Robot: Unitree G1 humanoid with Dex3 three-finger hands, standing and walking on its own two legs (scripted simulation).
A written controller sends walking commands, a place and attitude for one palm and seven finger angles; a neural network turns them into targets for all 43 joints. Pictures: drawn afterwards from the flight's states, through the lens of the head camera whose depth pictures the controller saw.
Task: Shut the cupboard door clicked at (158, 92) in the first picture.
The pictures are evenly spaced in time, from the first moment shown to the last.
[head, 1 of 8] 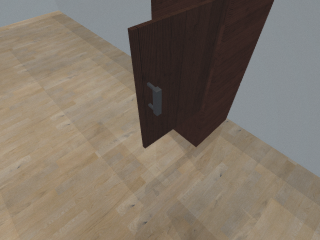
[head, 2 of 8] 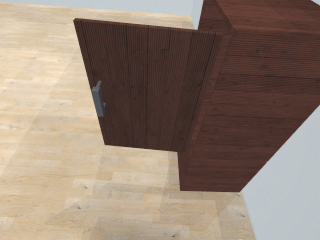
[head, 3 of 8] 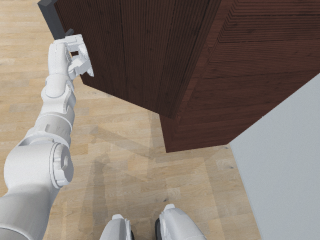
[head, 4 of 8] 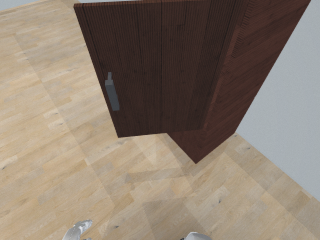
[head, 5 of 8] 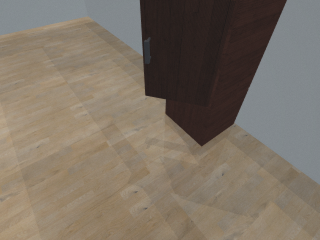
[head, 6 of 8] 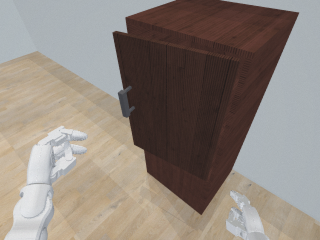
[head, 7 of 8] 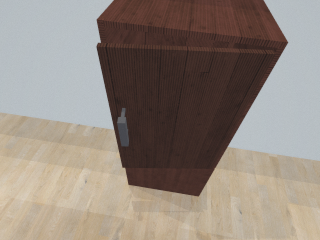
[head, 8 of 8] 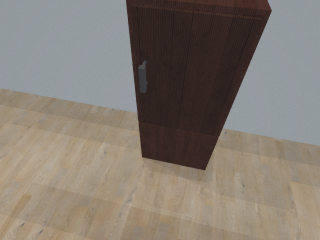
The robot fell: no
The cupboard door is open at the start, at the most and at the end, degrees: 86 86 0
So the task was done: yes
